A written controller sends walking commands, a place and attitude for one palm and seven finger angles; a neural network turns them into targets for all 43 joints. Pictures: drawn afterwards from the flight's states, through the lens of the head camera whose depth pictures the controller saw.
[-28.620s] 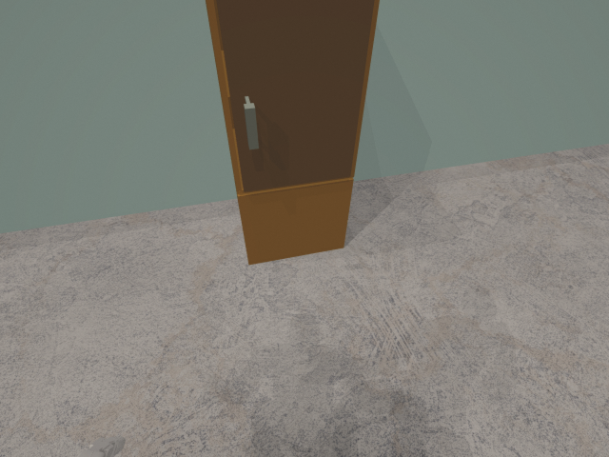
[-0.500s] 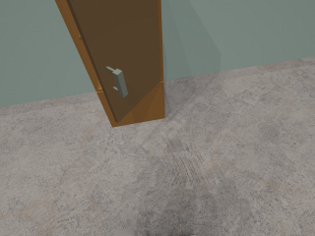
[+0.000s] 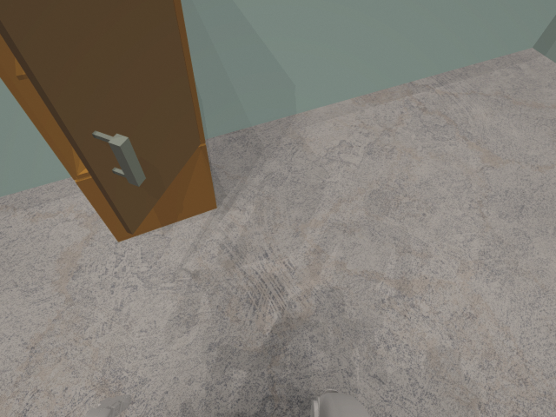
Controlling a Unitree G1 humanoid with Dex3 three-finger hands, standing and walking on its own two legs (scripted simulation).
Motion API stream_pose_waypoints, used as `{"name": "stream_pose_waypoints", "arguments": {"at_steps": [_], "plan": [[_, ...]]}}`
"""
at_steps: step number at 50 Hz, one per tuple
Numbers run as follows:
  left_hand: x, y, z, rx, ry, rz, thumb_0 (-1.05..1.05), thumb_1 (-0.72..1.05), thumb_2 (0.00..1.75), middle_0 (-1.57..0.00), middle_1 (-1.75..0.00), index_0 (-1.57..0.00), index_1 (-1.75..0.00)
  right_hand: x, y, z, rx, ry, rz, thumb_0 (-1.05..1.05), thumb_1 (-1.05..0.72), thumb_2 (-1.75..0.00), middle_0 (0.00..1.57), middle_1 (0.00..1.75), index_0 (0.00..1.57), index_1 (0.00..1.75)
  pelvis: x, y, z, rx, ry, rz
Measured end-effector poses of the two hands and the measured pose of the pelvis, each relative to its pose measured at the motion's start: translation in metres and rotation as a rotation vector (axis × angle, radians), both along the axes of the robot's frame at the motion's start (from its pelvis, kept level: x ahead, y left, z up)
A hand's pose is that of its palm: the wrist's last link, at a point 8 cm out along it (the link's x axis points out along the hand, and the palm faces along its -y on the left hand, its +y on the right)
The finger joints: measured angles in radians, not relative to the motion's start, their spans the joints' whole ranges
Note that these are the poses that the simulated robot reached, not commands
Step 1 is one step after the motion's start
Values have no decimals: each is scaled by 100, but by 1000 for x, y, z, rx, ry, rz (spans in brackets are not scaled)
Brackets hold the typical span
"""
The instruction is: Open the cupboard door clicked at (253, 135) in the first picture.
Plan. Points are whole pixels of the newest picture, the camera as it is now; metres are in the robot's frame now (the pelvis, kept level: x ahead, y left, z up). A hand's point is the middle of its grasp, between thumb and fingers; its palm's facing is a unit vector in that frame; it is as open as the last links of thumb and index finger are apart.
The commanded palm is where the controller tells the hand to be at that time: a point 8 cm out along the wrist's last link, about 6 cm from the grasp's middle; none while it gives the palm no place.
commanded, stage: walk to a spot facing it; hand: left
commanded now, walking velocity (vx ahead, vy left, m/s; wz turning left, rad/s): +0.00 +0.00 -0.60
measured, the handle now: (118, 158) +0.56 +0.39 -0.07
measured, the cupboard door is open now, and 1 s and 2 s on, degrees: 43 43 43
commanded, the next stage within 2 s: turn to face it in 1.88 s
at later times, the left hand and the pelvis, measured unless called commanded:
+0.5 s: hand (197, 385) +0.17 +0.15 -0.18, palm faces -0.30 -0.93 -0.21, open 7.4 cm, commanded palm none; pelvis +0.04 -0.02 -0.01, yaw -19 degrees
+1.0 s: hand (324, 287) +0.36 -0.06 -0.16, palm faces -0.61 -0.76 -0.23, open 7.4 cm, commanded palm none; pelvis +0.16 -0.15 +0.00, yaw -37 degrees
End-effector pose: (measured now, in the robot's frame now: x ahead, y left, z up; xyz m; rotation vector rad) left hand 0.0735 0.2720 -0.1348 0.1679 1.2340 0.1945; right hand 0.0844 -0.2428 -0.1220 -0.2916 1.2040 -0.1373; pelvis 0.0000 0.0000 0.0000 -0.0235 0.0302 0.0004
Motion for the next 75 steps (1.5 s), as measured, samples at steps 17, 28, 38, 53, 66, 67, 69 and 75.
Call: {"name": "stream_pose_waypoints", "arguments": {"at_steps": [17, 28, 38, 53, 66, 67, 69, 75], "plan": [[71, -71, 9, 55, 26, -297, 1, 91, 90, -20, -30, -20, -30, -61, -68, -10, 21, 23, -336, 0, -91, -90, 19, 30, 20, 30, 14, -34, 0, 56, -10, -252], [133, -84, -8, -38, 16, -406, 1, 91, 90, -20, -30, -20, -30, -66, -41, -1, -8, -38, -418, 0, -90, -90, 20, 30, 20, 30, 53, -24, -6, 11, 4, -369], [249, -174, 8, -47, -54, -628, 1, 91, 90, -19, -30, -19, -29, -137, -24, -4, 82, 191, -636, 0, -90, -90, 20, 30, 20, 30, 99, -69, 0, 20, 18, -517], [305, -298, 5, -25, -7, -756, 0, 91, 90, -20, -30, -20, -29, -29, -148, -11, 85, 11, -775, 1, -91, -90, 19, 30, 20, 30, 174, -168, 2, 35, -14, -671], [351, -296, -28, 2, 221, -661, 1, 91, 90, -20, -30, -20, -30, 170, -253, 1, -19, -238, -684, 0, -90, -90, 20, 30, 20, 30, 304, -228, -17, -4, -12, -750], [361, -299, -31, 7, 237, -670, 1, 91, 90, -20, -30, -20, -30, 177, -256, 0, -30, -246, -691, 0, -90, -90, 20, 30, 20, 30, 312, -231, -19, -1, -19, -758], [386, -310, -30, 15, 239, -699, 1, 91, 90, -20, -30, -20, -29, 181, -254, 1, -30, -233, -717, 0, -90, -90, 20, 30, 20, 30, 327, -239, -16, 4, -32, -778], [478, -380, -10, -19, 110, -776, 1, 91, 90, -19, -30, -19, -29, 152, -226, -2, 48, -38, -842, 0, -91, -90, 20, 30, 20, 30, 365, -270, 2, 10, -26, -805]]}}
